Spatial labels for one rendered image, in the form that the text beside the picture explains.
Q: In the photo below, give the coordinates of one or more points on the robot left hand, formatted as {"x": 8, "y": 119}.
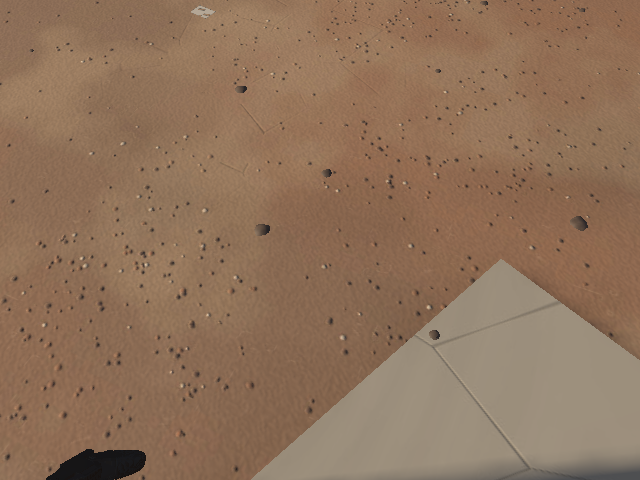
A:
{"x": 107, "y": 465}

